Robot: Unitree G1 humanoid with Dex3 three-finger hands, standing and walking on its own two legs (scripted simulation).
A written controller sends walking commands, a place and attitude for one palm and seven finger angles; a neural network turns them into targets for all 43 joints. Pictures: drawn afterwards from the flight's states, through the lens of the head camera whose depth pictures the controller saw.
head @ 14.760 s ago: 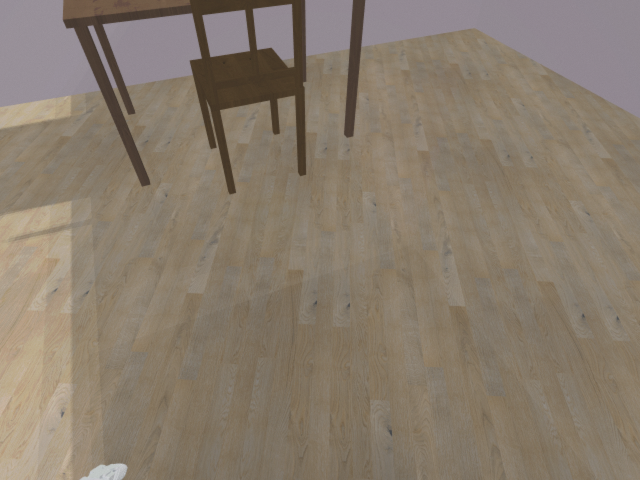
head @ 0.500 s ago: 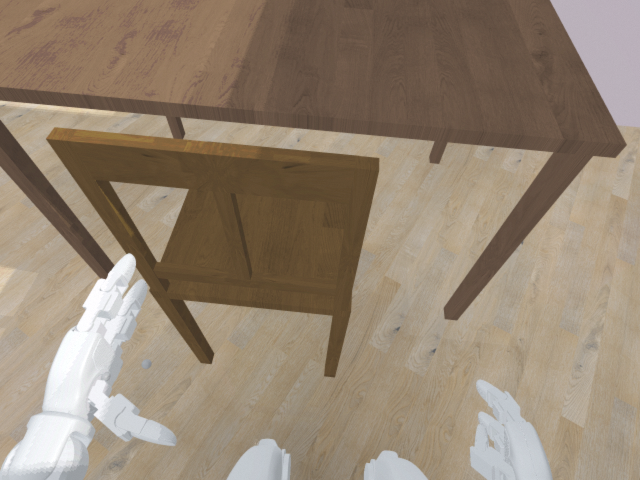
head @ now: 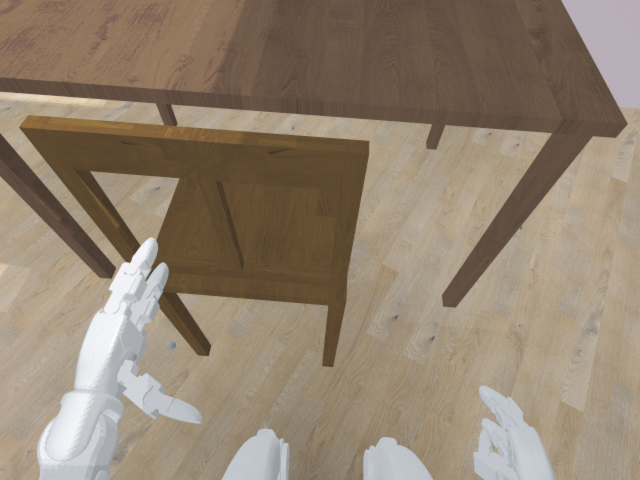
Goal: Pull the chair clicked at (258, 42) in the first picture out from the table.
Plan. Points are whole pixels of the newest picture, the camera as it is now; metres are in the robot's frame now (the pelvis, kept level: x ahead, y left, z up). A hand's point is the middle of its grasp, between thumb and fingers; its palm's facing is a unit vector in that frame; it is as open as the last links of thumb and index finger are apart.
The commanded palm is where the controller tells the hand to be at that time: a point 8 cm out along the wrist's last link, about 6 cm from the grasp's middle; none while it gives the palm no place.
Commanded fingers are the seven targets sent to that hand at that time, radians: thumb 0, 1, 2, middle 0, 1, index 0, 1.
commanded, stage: aim the fingers beside a spindle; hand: left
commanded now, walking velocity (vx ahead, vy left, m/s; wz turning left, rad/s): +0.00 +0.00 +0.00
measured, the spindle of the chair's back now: (224, 228) +0.46 +0.16 -0.02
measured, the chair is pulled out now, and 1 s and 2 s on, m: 0.00 0.00 0.00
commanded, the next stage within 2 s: push the fingers through the gap in 1.48 s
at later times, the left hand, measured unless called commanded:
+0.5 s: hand (194, 329) +0.29 +0.16 +0.01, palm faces -0.07 -1.00 -0.04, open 16.9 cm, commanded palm +0.28 +0.22 +0.02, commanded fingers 0.00 -0.50 0.30 -0.06 -0.08 -0.06 -0.08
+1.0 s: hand (219, 320) +0.31 +0.14 +0.00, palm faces -0.08 -1.00 -0.05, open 16.9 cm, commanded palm +0.29 +0.20 +0.00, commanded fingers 0.00 -0.50 0.30 -0.06 -0.08 -0.06 -0.08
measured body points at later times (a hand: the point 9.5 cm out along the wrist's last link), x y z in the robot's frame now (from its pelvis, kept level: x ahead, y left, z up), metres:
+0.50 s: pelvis +0.00 +0.00 -0.01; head +0.09 +0.00 +0.43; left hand +0.29 +0.22 +0.02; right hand +0.16 -0.25 -0.11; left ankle +0.02 +0.09 -0.65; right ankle +0.01 -0.11 -0.65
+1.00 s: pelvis -0.01 +0.00 -0.03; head +0.10 +0.00 +0.41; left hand +0.31 +0.19 +0.00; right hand +0.15 -0.25 -0.13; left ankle +0.02 +0.09 -0.65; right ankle +0.01 -0.11 -0.65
